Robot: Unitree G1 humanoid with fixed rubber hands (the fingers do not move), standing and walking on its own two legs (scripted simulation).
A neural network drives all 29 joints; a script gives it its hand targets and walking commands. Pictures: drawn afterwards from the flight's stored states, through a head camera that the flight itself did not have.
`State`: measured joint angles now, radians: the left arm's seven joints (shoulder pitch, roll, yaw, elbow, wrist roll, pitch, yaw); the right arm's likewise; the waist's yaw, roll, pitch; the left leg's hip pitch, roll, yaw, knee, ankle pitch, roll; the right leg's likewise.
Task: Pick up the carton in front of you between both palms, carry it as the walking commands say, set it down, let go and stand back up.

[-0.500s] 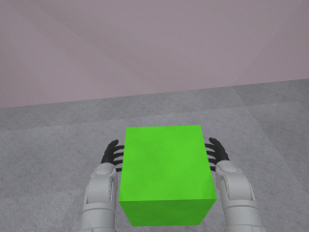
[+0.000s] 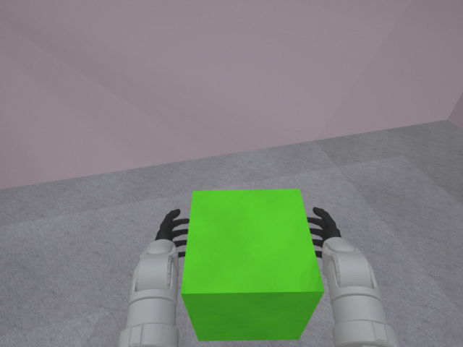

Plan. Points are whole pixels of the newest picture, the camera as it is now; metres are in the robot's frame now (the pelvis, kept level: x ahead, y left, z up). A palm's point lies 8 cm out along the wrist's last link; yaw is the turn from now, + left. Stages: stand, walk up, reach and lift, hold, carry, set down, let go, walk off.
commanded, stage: hold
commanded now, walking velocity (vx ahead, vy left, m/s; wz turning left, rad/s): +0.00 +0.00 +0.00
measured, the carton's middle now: (247, 267) +0.30 +0.00 -0.04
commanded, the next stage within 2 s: set down in 0.28 s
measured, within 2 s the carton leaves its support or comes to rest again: neither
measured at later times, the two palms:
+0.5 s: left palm (167, 239) +0.32 +0.15 +0.04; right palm (323, 236) +0.32 -0.14 +0.04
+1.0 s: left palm (170, 277) +0.35 +0.18 -0.16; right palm (291, 268) +0.37 -0.12 -0.16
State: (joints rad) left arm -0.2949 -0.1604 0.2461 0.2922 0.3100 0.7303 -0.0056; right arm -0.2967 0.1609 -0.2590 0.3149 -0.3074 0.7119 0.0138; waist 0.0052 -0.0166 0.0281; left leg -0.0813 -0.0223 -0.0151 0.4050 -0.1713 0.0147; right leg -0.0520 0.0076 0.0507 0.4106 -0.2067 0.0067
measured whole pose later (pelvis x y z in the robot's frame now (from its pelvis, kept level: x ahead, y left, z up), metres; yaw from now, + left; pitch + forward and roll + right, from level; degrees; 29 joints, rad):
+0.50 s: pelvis +0.01 +0.00 +0.00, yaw +0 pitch -7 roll +0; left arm -0.38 -0.19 0.35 0.39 0.36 0.67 -0.01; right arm -0.38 0.19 -0.34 0.41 -0.35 0.66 0.01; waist 0.02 -0.02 0.03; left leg -0.11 -0.03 -0.03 0.43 -0.20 0.01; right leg -0.09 0.02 0.08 0.44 -0.24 0.01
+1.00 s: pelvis -0.03 -0.01 -0.08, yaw +0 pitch +29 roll -1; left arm -0.59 -0.11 0.45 0.49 0.25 0.18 -0.03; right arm -0.58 0.17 -0.35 0.52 -0.23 0.16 -0.08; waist 0.07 -0.04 -0.03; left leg -1.18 -0.03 -0.07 0.98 -0.31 -0.02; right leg -1.15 0.08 0.07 1.00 -0.35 0.00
